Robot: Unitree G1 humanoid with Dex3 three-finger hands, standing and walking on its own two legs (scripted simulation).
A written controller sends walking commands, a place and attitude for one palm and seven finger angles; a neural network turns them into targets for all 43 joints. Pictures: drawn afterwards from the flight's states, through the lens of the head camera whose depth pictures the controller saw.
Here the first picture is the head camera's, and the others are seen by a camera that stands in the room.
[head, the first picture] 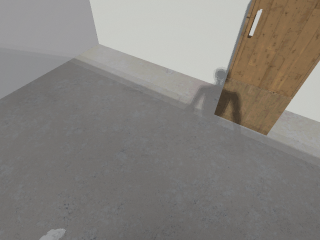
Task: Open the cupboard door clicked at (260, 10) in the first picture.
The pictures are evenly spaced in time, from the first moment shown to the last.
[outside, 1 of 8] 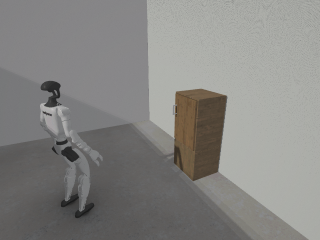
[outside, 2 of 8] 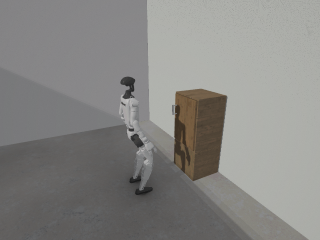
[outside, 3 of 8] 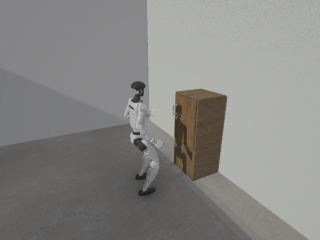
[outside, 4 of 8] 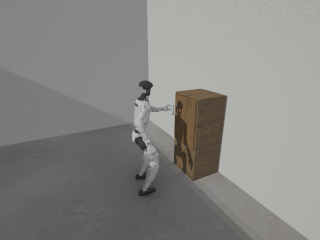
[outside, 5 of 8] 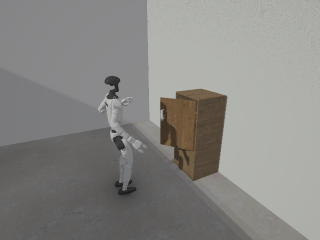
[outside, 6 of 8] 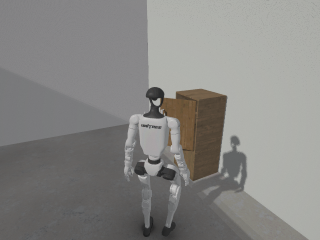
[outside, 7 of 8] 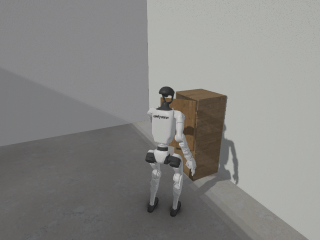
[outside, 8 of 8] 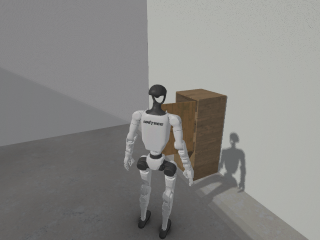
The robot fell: no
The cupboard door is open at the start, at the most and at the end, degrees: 0 83 81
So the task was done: yes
